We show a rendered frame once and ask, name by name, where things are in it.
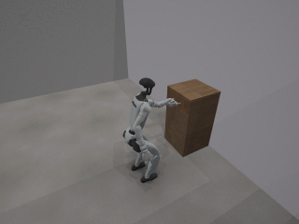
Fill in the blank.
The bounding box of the robot right hand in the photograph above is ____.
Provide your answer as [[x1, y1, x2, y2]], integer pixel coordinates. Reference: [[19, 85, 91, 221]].
[[142, 151, 153, 166]]

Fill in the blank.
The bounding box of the right robot forearm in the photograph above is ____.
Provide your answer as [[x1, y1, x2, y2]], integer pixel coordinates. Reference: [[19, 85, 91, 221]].
[[135, 126, 148, 153]]

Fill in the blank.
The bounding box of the left robot forearm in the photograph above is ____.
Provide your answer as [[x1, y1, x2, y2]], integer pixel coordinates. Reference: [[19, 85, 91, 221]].
[[153, 101, 166, 108]]

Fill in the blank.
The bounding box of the robot left hand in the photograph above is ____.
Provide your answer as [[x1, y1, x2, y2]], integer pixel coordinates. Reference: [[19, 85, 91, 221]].
[[165, 98, 175, 107]]

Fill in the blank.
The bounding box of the cabinet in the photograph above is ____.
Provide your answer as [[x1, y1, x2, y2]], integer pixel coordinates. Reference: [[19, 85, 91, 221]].
[[164, 78, 221, 157]]

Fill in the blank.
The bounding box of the right robot upper arm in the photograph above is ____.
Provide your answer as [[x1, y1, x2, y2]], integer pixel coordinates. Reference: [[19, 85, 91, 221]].
[[132, 102, 151, 132]]

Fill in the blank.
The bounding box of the right robot foot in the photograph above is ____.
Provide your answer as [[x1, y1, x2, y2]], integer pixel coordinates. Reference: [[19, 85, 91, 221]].
[[140, 173, 158, 183]]

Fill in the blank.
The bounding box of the left robot upper arm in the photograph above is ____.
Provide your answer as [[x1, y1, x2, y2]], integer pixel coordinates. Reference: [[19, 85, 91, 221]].
[[136, 93, 155, 107]]

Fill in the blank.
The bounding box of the left robot shin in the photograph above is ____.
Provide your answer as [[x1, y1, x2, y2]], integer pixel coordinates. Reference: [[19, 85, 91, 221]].
[[135, 152, 143, 167]]

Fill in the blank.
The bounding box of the drawer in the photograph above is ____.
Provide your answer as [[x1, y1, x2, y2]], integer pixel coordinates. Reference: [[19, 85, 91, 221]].
[[168, 89, 189, 114]]

